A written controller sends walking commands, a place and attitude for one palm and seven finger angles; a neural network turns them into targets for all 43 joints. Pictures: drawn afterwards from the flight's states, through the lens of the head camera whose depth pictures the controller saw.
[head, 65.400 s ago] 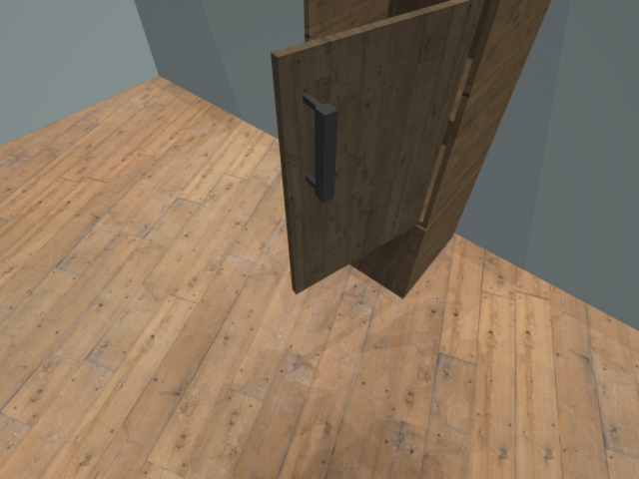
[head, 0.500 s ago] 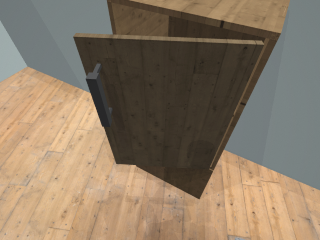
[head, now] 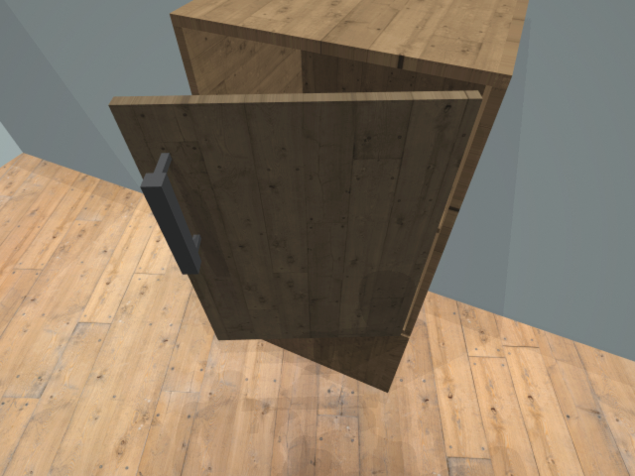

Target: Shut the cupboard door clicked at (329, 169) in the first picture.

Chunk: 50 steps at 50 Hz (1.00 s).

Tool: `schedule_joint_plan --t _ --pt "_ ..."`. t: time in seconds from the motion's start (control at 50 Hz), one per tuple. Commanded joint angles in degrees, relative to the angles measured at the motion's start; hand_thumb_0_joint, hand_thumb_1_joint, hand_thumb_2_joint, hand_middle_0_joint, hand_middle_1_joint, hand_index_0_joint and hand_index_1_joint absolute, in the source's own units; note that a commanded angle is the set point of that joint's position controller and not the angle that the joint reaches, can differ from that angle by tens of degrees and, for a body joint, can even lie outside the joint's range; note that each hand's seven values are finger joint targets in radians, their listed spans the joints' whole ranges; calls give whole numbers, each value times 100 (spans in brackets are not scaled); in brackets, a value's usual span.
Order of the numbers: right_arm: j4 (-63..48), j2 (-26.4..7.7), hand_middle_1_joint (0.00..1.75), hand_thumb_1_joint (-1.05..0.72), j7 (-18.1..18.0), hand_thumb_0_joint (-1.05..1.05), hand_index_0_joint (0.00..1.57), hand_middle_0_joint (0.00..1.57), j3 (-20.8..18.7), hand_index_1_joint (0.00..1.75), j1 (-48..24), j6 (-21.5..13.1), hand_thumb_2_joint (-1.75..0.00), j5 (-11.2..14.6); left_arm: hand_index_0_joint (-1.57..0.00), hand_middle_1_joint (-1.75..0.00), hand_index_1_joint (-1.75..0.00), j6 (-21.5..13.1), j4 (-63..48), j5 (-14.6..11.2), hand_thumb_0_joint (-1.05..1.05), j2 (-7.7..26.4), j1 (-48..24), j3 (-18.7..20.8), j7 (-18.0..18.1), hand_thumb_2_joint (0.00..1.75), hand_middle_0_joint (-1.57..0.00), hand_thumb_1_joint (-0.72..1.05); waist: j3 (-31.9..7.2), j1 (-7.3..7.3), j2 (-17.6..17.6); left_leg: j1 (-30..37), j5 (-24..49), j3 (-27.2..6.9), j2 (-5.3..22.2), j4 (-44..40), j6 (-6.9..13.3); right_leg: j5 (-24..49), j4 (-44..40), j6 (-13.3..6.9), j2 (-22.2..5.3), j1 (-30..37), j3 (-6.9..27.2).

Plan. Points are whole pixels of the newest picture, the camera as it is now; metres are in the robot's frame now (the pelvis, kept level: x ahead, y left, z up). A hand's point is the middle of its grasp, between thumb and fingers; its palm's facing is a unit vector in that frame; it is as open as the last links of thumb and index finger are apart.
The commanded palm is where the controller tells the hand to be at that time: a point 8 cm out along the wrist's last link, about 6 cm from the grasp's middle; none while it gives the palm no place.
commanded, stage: look again from close up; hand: left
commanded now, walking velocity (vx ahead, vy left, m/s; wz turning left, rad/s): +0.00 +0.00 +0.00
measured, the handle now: (178, 217) +0.42 +0.21 +0.10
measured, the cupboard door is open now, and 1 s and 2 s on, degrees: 25 25 25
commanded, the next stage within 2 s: come to a stop and stand still in 0.44 s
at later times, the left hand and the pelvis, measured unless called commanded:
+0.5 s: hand out of the picture +0.01 +0.13 -0.17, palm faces +0.01 -0.98 -0.18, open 7.4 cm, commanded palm none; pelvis +0.02 -0.03 +0.00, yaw +0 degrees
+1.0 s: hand out of the picture +0.02 +0.10 -0.17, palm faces +0.02 -0.98 -0.20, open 7.4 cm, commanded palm none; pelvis +0.04 -0.06 +0.00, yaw +1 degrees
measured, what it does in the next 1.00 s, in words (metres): shifts its weight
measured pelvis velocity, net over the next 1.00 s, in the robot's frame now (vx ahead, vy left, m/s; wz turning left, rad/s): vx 0.04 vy -0.06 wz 0.01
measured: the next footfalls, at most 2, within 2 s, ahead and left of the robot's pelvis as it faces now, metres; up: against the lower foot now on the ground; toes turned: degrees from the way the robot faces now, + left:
none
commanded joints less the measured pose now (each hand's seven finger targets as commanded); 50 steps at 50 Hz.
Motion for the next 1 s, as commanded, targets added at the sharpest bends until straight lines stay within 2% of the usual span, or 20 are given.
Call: schedule_joint_plan --t 0.0,0.06,0.1,0.16,0.28,0.34,0.48,0.54,0.62,0.78,0.98 --pt "-159 -505 30 -90 -34 0 20 20 -66 30 131 -130 -90 36 -20 -30 -30 -57 -44 -20 0 588 437 104 39 90 -20 90 26 132 54 355 69 -1351 1186 -780 -298 421 -421 -377 -244 -282 226" --pt "-35 -467 30 -90 -41 0 20 20 -58 30 208 -128 -90 45 -20 -30 -30 -66 43 -34 0 576 404 89 35 90 -20 90 51 107 -2 402 104 -1298 1178 -751 -312 455 -510 -380 -256 -255 252" --pt "34 -424 30 -90 -47 0 20 20 -48 30 248 -138 -90 53 -20 -30 -30 -91 74 -32 0 563 387 81 45 90 -20 90 11 90 -126 465 458 -1204 1139 -599 -314 677 -570 -382 -289 -176 296" --pt "140 -395 30 -90 -52 0 20 20 -41 30 310 -126 -90 52 -20 -30 -30 -85 145 -44 0 515 396 64 49 90 -20 90 104 69 -92 533 372 -1195 1154 -632 -327 575 -594 -379 -272 -270 283" --pt "254 -277 30 -90 -67 0 20 20 -29 30 268 -129 -90 72 -20 -30 -30 -130 231 -34 0 460 489 54 68 90 -20 90 152 79 -195 629 793 -1038 1123 -414 -321 936 -708 -380 -295 -218 365" --pt "297 -269 30 -90 -70 0 20 20 -19 30 250 -119 -90 72 -20 -30 -30 -138 268 -47 0 431 527 38 77 90 -20 90 189 64 -250 662 746 -1033 1121 -414 -344 931 -737 -383 -307 -245 387" --pt "365 -197 30 -90 -79 0 20 20 -12 30 172 -116 -90 78 -20 -30 -30 -166 308 -36 0 382 652 37 81 90 -20 90 255 89 -244 696 810 -979 1111 -370 -351 1126 -815 -391 -294 -195 432" --pt "374 -216 30 -90 -87 0 20 20 -8 30 116 -110 -90 72 -20 -30 -30 -170 338 -49 0 377 675 35 81 90 -20 90 248 82 -125 737 815 -983 1106 -372 -376 1155 -833 -398 -303 -196 445" --pt "361 -224 30 -90 -96 0 20 20 -15 30 109 -107 -90 76 -20 -30 -30 -177 302 -44 0 428 666 61 97 90 -20 90 133 98 -53 768 1126 -958 1100 -303 -393 1545 -762 -423 -351 -58 484" --pt "401 -190 30 -90 -100 0 20 20 -14 30 45 -104 -90 76 -20 -30 -30 -201 299 -40 0 399 711 57 91 90 -20 90 183 121 -285 763 1040 -941 1101 -276 -405 1698 -850 -404 -335 28 448" --pt "469 -195 30 -90 -117 0 20 20 -2 30 30 -102 -90 72 -20 -30 -30 -218 270 -51 0 453 716 81 102 90 -20 90 141 139 -260 785 1208 -881 1094 -213 -448 2267 -857 -383 -350 248 399"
